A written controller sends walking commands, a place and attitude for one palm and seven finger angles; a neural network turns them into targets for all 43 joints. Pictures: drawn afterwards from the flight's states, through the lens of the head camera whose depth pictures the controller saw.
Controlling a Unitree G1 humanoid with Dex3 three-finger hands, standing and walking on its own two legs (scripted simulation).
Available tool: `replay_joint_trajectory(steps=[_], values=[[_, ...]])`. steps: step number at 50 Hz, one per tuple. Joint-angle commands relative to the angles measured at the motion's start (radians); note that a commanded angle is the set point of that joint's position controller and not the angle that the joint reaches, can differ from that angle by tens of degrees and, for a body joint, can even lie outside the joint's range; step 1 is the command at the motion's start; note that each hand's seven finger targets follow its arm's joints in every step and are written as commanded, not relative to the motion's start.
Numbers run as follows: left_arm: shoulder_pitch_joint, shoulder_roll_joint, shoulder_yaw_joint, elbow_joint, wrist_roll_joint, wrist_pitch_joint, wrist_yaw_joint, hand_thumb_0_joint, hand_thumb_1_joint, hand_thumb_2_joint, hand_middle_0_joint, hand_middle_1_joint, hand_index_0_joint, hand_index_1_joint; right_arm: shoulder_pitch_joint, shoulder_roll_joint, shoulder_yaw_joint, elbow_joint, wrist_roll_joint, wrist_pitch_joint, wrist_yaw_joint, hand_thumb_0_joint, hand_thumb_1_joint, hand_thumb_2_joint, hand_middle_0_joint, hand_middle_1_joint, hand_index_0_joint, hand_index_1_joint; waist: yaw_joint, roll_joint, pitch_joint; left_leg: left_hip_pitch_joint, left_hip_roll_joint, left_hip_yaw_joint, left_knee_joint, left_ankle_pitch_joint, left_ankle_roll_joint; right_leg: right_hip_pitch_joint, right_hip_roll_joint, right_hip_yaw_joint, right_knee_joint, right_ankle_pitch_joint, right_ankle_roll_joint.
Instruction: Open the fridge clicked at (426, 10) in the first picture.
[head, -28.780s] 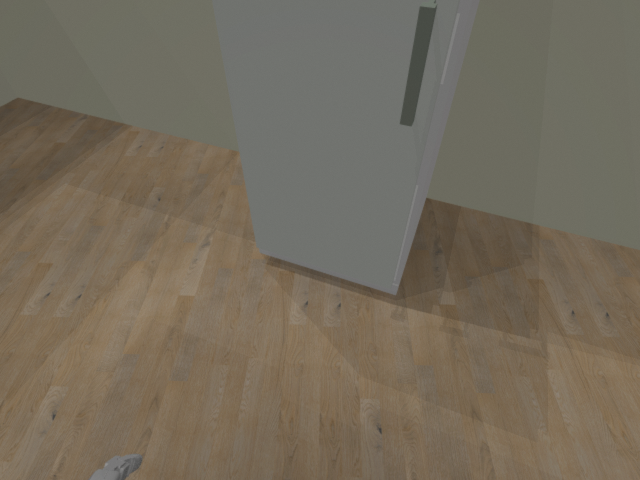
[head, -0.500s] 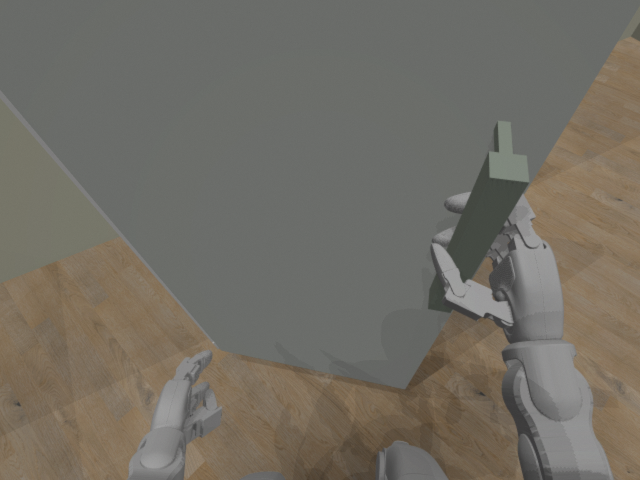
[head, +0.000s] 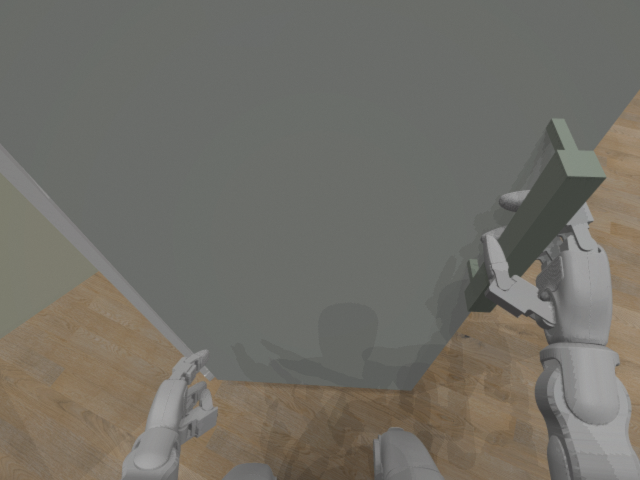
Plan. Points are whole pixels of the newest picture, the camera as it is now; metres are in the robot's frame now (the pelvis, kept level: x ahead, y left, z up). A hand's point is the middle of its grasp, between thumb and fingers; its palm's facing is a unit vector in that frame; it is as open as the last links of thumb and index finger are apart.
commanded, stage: walk backward, drawing the door open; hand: right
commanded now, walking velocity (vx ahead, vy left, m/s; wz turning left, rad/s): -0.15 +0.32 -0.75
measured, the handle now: (510, 231) +0.35 -0.16 +0.14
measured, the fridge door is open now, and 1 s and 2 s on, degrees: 50 64 61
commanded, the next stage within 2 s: stop walking and hold the door back in 0.52 s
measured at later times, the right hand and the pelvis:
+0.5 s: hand (489, 354) +0.22 -0.12 +0.14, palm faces +0.41 +0.89 -0.21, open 6.7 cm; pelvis +0.00 +0.13 +0.02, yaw -19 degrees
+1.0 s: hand (482, 392) +0.19 -0.11 +0.15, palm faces +0.53 +0.83 -0.16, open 6.2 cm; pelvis -0.05 +0.18 +0.02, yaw -28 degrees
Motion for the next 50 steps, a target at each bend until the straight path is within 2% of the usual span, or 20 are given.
replay_joint_trajectory(steps=[1,5,6,7,8,9,12,16,23,24,25,27,28,31,35,40,41,43,46,50], values=[[-0.079,0.053,0.015,-0.186,0.007,-0.030,0.023,0.000,0.900,0.900,-0.200,-0.300,-0.200,-0.300,-0.175,-0.110,-0.094,-0.334,0.023,-0.144,-0.022,0.000,-0.900,-0.900,0.450,1.400,0.450,1.400,-0.014,0.222,-0.301,0.188,0.262,0.029,-0.101,0.679,0.243,0.087,-0.014,-0.155,-0.107,-0.036,0.002],[0.009,0.085,0.036,-0.190,0.020,-0.035,0.039,0.000,0.900,0.900,-0.200,-0.300,-0.200,-0.300,-0.144,-0.071,-0.039,-0.344,0.031,-0.140,-0.003,0.000,-0.900,-0.900,0.450,1.400,0.450,1.400,0.026,0.063,-0.387,0.075,0.141,0.115,0.160,0.417,0.152,0.429,0.011,-0.210,-0.723,0.357,0.001],[0.011,0.122,0.056,-0.199,0.017,-0.034,0.048,0.000,0.900,0.900,-0.200,-0.300,-0.200,-0.300,-0.122,-0.040,0.008,-0.319,0.036,-0.144,0.007,0.000,-0.900,-0.900,0.450,1.400,0.450,1.400,0.036,-0.084,-0.359,-0.166,0.076,0.115,0.354,0.070,0.093,0.651,-0.153,-0.004,-0.816,0.599,-0.034],[0.013,0.153,0.064,-0.203,0.027,-0.048,0.035,0.000,0.900,0.900,-0.200,-0.300,-0.200,-0.300,-0.164,-0.019,0.037,-0.361,0.019,-0.159,0.015,0.000,-0.900,-0.900,0.450,1.400,0.450,1.400,-0.007,-0.292,-0.412,-0.338,-0.061,0.046,0.545,-0.345,0.037,0.768,-0.432,0.454,-0.852,1.053,-0.127],[0.027,0.155,0.052,-0.189,0.034,-0.055,0.017,0.000,0.900,0.900,-0.200,-0.300,-0.200,-0.300,-0.229,-0.078,0.016,-0.381,-0.021,-0.177,0.015,0.000,-0.900,-0.900,0.450,1.400,0.450,1.400,0.008,-0.193,-0.425,-0.380,-0.053,-0.075,0.622,-0.328,0.024,0.793,-0.507,0.560,-0.834,1.162,-0.210],[0.002,0.145,0.047,-0.184,0.037,-0.063,0.011,0.000,0.900,0.900,-0.200,-0.300,-0.200,-0.300,-0.280,-0.113,-0.013,-0.442,-0.028,-0.192,0.015,0.000,-0.900,-0.900,0.450,1.400,0.450,1.400,0.010,-0.132,-0.393,-0.421,-0.039,-0.100,0.644,-0.243,0.023,0.772,-0.470,0.486,-0.831,1.125,-0.217],[-0.015,0.153,0.059,-0.127,0.036,-0.068,0.010,0.000,0.900,0.900,-0.200,-0.300,-0.200,-0.300,-0.246,-0.126,-0.025,-0.398,-0.041,-0.169,0.010,0.000,-0.900,-0.900,0.450,1.400,0.450,1.400,0.002,-0.229,-0.334,-0.415,-0.021,-0.109,0.573,-0.119,0.012,0.712,-0.355,0.306,-0.807,0.977,-0.141],[0.017,0.141,0.059,-0.132,0.017,-0.074,0.010,0.000,0.900,0.900,-0.200,-0.300,-0.200,-0.300,-0.218,-0.068,0.007,-0.327,-0.010,-0.118,0.012,0.000,-0.900,-0.900,0.450,1.400,0.450,1.400,-0.015,-0.284,-0.385,-0.123,-0.053,-0.041,0.288,-0.007,0.018,0.547,-0.235,0.073,-0.825,0.728,-0.091],[-0.004,0.135,0.028,-0.175,-0.003,-0.080,0.013,0.000,0.900,0.900,-0.200,-0.300,-0.200,-0.300,-0.175,-0.107,-0.061,-0.262,0.016,-0.102,-0.021,0.000,-0.900,-0.900,0.450,1.400,0.450,1.400,-0.032,-0.223,-0.355,0.131,-0.095,0.021,-0.138,-0.002,0.002,0.405,-0.197,0.149,-0.748,0.597,-0.111],[0.000,0.121,0.023,-0.178,-0.004,-0.077,0.013,0.000,0.900,0.900,-0.200,-0.300,-0.200,-0.300,-0.178,-0.140,-0.085,-0.271,0.014,-0.107,-0.024,0.000,-0.900,-0.900,0.450,1.400,0.450,1.400,-0.037,-0.132,-0.358,0.188,-0.060,0.004,-0.274,0.119,0.003,0.380,-0.136,0.110,-0.658,0.509,-0.074],[0.011,0.092,0.015,-0.177,-0.011,-0.068,0.011,0.000,0.900,0.900,-0.200,-0.300,-0.200,-0.300,-0.177,-0.184,-0.110,-0.278,0.013,-0.105,-0.025,0.000,-0.900,-0.900,0.450,1.400,0.450,1.400,-0.028,0.095,-0.341,0.191,0.047,-0.051,-0.339,0.289,0.042,0.329,-0.008,-0.005,-0.491,0.296,-0.024],[-0.032,0.069,0.007,-0.197,-0.010,-0.060,0.018,0.000,0.900,0.900,-0.200,-0.300,-0.200,-0.300,-0.142,-0.259,-0.197,-0.290,0.020,-0.099,-0.038,0.000,-0.900,-0.900,0.450,1.400,0.450,1.400,-0.050,0.317,-0.354,0.155,0.342,-0.299,-0.255,0.748,0.215,0.067,0.088,-0.028,-0.007,-0.123,-0.008],[-0.004,0.060,-0.010,-0.188,0.006,-0.063,0.012,0.000,0.900,0.900,-0.200,-0.300,-0.200,-0.300,-0.144,-0.269,-0.236,-0.305,0.018,-0.112,-0.047,0.000,-0.900,-0.900,0.450,1.400,0.450,1.400,-0.037,0.219,-0.359,0.150,0.376,-0.248,-0.229,0.758,0.240,0.038,0.049,-0.004,0.098,-0.083,-0.011],[-0.045,0.098,0.007,-0.194,0.002,-0.038,0.014,0.000,0.900,0.900,-0.200,-0.300,-0.200,-0.300,-0.104,-0.225,-0.247,-0.295,0.037,-0.128,-0.051,0.000,-0.900,-0.900,0.450,1.400,0.450,1.400,-0.026,0.206,-0.343,0.234,0.293,-0.115,-0.148,0.797,0.257,0.014,0.026,-0.059,0.105,-0.027,0.023],[-0.025,0.103,-0.009,-0.171,0.016,-0.024,0.034,0.000,0.900,0.900,-0.200,-0.300,-0.200,-0.300,-0.222,-0.210,-0.227,-0.045,0.020,-0.135,-0.076,0.000,-0.900,-0.900,0.450,1.400,0.450,1.400,-0.027,0.173,-0.363,0.261,0.287,-0.094,-0.129,0.890,0.205,0.149,0.043,-0.140,-0.293,0.066,-0.012],[0.014,0.142,0.022,-0.165,0.008,-0.006,0.042,0.000,0.900,0.900,-0.200,-0.300,-0.200,-0.300,-0.406,-0.161,-0.124,-0.001,0.010,-0.145,-0.067,0.000,-0.900,-0.900,0.450,1.400,0.450,1.400,-0.010,0.077,-0.427,0.198,0.210,-0.088,0.006,0.584,0.129,0.449,0.036,-0.156,-0.818,0.462,-0.032],[-0.003,0.167,0.033,-0.178,0.000,-0.003,0.045,0.000,0.900,0.900,-0.200,-0.300,-0.200,-0.300,-0.434,-0.143,-0.089,0.013,0.018,-0.146,-0.066,0.000,-0.900,-0.900,0.450,1.400,0.450,1.400,-0.017,-0.039,-0.412,0.142,0.144,-0.060,0.078,0.416,0.101,0.510,-0.053,-0.094,-0.864,0.575,-0.053],[0.019,0.177,0.038,-0.178,-0.013,0.010,0.021,0.000,0.900,0.900,-0.200,-0.300,-0.200,-0.300,-0.504,-0.092,-0.017,0.018,0.008,-0.145,-0.060,0.000,-0.900,-0.900,0.450,1.400,0.450,1.400,-0.041,-0.308,-0.421,-0.071,0.003,0.002,0.298,-0.247,0.041,0.603,-0.310,0.175,-0.802,1.108,-0.214],[0.000,0.168,0.026,-0.127,0.001,0.010,0.027,0.000,0.900,0.900,-0.200,-0.300,-0.200,-0.300,-0.605,-0.180,-0.093,0.149,0.000,-0.143,-0.061,0.000,-0.900,-0.900,0.450,1.400,0.450,1.400,-0.022,-0.169,-0.371,-0.080,-0.013,-0.048,0.351,-0.213,0.043,0.529,-0.282,0.195,-0.850,0.889,-0.201],[0.010,0.176,0.018,-0.125,-0.009,0.018,0.021,0.000,0.900,0.900,-0.200,-0.300,-0.200,-0.300,-0.686,-0.070,0.020,0.249,0.011,-0.105,-0.027,0.000,-0.900,-0.900,0.450,1.400,0.450,1.400,-0.020,-0.113,-0.361,0.011,-0.039,0.017,0.192,-0.138,0.034,0.465,-0.216,0.076,-0.907,0.536,-0.170]])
